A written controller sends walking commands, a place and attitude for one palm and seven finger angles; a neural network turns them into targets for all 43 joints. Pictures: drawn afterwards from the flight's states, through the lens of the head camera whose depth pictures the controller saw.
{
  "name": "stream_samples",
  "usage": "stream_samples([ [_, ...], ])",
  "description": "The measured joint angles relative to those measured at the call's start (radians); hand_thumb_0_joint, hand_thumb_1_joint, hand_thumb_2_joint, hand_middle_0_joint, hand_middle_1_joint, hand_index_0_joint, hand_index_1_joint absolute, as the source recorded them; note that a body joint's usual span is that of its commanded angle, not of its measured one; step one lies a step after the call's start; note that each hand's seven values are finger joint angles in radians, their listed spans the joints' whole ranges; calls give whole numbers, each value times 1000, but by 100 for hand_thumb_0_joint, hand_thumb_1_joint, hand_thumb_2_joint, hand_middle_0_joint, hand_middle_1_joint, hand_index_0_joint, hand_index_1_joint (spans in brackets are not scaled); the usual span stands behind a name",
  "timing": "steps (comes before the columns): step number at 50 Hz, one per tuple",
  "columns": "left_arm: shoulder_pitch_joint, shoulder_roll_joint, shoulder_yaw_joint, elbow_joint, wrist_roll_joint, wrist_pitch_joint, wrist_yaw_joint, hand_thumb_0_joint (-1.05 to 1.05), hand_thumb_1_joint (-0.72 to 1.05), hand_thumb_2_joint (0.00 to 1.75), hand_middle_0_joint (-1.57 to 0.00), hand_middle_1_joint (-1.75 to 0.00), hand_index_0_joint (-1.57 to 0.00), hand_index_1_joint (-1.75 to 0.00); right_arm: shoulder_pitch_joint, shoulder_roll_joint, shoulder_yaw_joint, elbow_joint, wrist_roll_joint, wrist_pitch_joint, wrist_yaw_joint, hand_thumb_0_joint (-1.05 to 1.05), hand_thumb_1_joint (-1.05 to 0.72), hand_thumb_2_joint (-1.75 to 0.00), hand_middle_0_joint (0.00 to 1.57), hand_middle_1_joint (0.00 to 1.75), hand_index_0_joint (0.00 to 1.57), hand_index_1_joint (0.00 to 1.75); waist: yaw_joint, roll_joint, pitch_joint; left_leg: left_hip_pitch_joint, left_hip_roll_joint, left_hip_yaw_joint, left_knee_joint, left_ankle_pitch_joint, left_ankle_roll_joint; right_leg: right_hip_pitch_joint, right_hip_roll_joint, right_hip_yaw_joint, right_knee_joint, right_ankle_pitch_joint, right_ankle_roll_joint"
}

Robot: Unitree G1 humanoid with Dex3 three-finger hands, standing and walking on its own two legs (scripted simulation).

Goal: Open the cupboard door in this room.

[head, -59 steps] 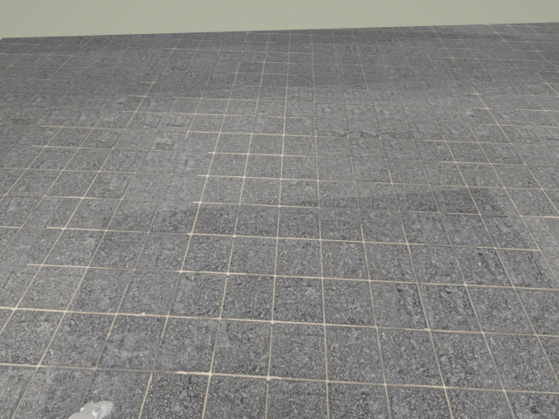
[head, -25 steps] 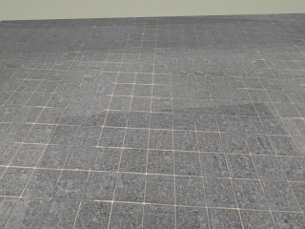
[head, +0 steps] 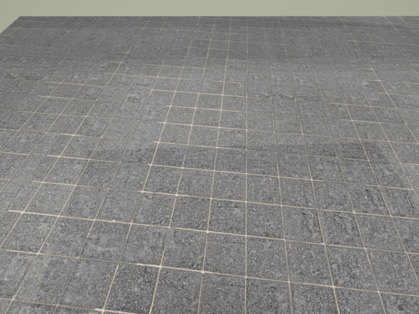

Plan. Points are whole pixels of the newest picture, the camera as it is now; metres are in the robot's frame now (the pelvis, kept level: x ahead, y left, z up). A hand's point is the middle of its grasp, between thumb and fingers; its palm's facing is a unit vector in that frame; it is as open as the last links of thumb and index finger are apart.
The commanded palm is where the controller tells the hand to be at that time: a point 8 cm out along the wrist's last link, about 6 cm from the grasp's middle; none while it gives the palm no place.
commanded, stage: turn or walk to find it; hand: left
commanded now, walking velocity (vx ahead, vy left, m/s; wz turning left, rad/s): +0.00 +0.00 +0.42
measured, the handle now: out of the picture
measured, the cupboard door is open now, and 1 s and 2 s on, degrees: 0 0 0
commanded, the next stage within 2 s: none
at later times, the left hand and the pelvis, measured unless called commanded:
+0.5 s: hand out of the picture -0.01 +0.19 -0.16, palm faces +0.22 -0.93 -0.29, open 7.4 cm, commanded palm none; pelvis -0.04 -0.02 +0.00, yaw +12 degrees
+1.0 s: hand out of the picture -0.09 +0.22 -0.16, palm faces +0.45 -0.86 -0.26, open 7.4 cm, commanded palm none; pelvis -0.06 +0.00 +0.00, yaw +25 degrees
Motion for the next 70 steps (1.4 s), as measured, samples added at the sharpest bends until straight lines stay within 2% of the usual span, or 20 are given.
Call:
stream_samples([
  [7,45,-34,7,-38,2,26,4,1,91,90,-21,-30,-20,-30,42,76,-8,-50,-4,8,9,1,-91,-90,20,30,20,30,1,-38,20,-66,-43,-14,104,-41,26,-76,-36,-5,163,-106,18],
  [10,38,-36,19,-45,0,32,8,1,91,90,-21,-30,-20,-30,58,109,-7,-69,-5,1,2,1,-91,-90,20,30,20,30,-5,-40,34,-72,-50,-36,72,-9,30,-140,-8,32,356,-221,21],
  [12,34,-42,25,-54,-3,28,9,1,91,90,-21,-30,-20,-30,66,118,-9,-74,-6,3,-3,1,-91,-89,20,30,20,30,-7,-27,38,-73,-49,-61,39,19,28,-154,7,39,403,-236,25],
  [16,35,-58,32,-79,-10,17,8,1,91,90,-20,-30,-20,-30,75,113,-22,-81,-9,12,-7,1,-90,-89,20,30,21,30,-12,8,33,-83,-46,-110,-7,65,12,-108,24,47,296,-228,29],
  [19,43,-62,33,-97,-11,4,8,1,91,90,-20,-30,-20,-30,82,97,-37,-90,-5,20,-5,1,-90,-89,20,30,21,30,-12,22,21,-106,-58,-140,0,78,-8,-22,27,48,95,-127,27],
  [20,52,-60,34,-105,-7,-3,9,1,91,90,-20,-30,-20,-30,85,92,-42,-96,-1,24,-3,1,-90,-89,20,30,21,30,-7,18,13,-128,-66,-136,30,60,-9,3,17,50,24,-88,14],
  [23,66,-77,33,-102,4,-5,14,1,91,90,-20,-30,-20,-30,73,62,-67,-94,-4,42,-1,1,-91,-89,20,30,20,30,-5,37,20,-216,-60,-79,292,-136,-11,6,9,19,49,-68,-6],
  [26,91,-82,31,-93,10,-5,13,1,91,90,-20,-30,-20,-30,63,40,-81,-91,-4,48,7,1,-91,-90,20,30,20,30,-7,28,18,-266,-32,-4,526,-139,-21,34,-16,-5,28,-66,-5],
  [28,100,-80,30,-86,14,-6,13,1,91,90,-21,-30,-20,-30,60,33,-83,-92,-2,46,10,1,-91,-90,20,30,20,30,-11,11,18,-254,-6,34,557,-137,-31,47,-37,-23,19,-64,-2],
  [35,115,-61,33,-83,20,-12,5,1,91,90,-21,-30,-20,-30,23,34,-66,-93,6,37,11,1,-91,-90,19,30,20,30,11,-42,32,-74,36,105,220,-145,-31,23,-105,-83,77,-97,31],
  [37,124,-51,38,-83,12,-5,3,1,91,90,-21,-30,-21,-30,16,32,-59,-104,3,19,14,1,-91,-90,19,30,20,30,13,-45,28,-14,38,111,75,-46,3,-19,-120,-98,157,-128,46],
  [40,112,-24,51,-66,7,26,9,1,91,90,-21,-30,-20,-30,-11,63,-46,-110,1,-1,8,1,-91,-90,19,30,20,30,27,-77,45,-27,20,115,102,-82,27,-126,-105,-25,404,-269,53],
  [44,94,-16,61,-51,3,38,1,1,91,90,-20,-30,-20,-30,-13,93,-30,-118,-4,-8,-5,1,-91,-90,20,30,20,30,24,-61,45,-4,17,87,37,-44,23,-199,-71,-4,537,-222,58],
  [51,70,-47,56,-87,-4,24,-4,1,91,90,-20,-30,-20,-30,2,102,-30,-115,-9,5,-2,1,-91,-90,20,30,20,30,9,-5,34,-1,3,29,-5,0,15,-137,-35,4,306,-182,56],
  [54,75,-61,50,-109,-4,3,-3,1,91,90,-20,-30,-20,-30,16,95,-38,-114,-6,15,2,1,-90,-90,20,30,21,30,9,10,21,-30,-9,8,40,-14,0,-50,-23,-3,104,-73,50],
  [57,78,-86,39,-118,8,-13,1,1,91,90,-20,-30,-20,-30,26,74,-57,-110,-2,32,5,1,-91,-90,20,30,20,30,7,41,20,-117,-16,-7,254,-163,1,-47,-24,-40,105,-48,-10],
  [60,96,-105,32,-120,10,-14,4,1,91,90,-20,-30,-20,-30,31,58,-71,-93,-6,47,13,1,-91,-90,20,30,20,30,12,42,18,-196,-13,12,520,-172,-9,-22,-39,-65,72,-42,-17],
  [62,105,-111,30,-112,12,-13,6,1,91,90,-20,-30,-20,-30,35,52,-75,-85,-7,48,17,1,-91,-90,20,30,20,30,8,35,19,-213,5,29,593,-146,-21,-5,-47,-80,44,-27,-15],
  [65,114,-112,28,-101,16,-12,7,1,91,90,-21,-30,-20,-30,42,52,-75,-76,-5,50,18,1,-91,-90,20,30,20,30,6,12,22,-186,30,55,548,-159,-37,9,-66,-103,20,-14,-10],
  [70,119,-95,33,-86,21,-14,3,1,91,90,-21,-30,-20,-30,30,59,-65,-66,3,49,15,1,-91,-90,19,30,20,30,22,-27,39,-91,46,97,322,-209,-37,-2,-101,-137,37,-17,11],
])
